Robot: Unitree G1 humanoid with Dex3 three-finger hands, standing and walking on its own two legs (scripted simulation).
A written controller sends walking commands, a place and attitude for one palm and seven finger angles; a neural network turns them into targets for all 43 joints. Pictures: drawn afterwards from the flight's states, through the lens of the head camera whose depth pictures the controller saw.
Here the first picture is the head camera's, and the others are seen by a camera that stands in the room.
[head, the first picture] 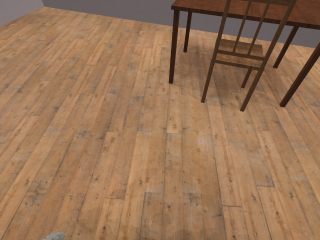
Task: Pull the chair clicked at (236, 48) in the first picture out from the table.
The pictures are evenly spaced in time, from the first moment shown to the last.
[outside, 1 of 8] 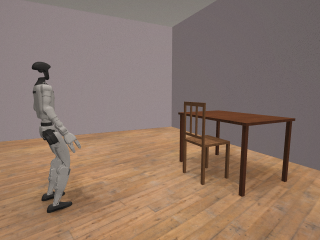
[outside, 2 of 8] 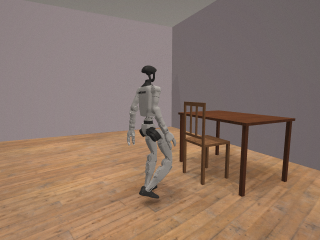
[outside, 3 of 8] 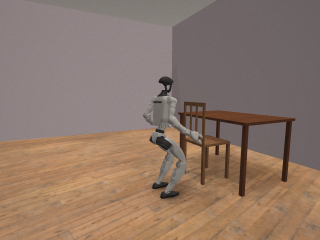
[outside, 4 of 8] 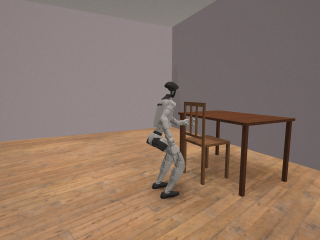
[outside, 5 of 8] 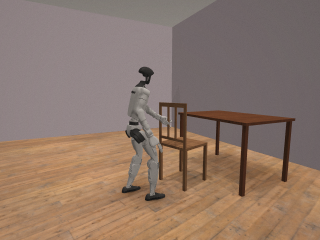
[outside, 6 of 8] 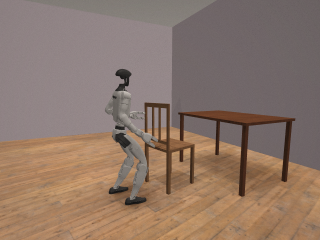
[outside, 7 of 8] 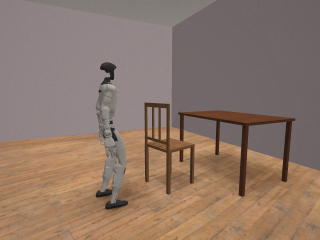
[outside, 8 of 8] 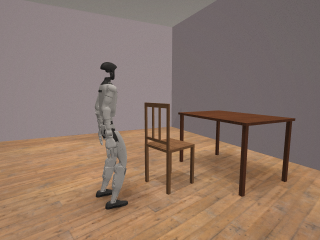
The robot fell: no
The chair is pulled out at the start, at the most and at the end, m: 0.00 0.50 0.50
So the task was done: yes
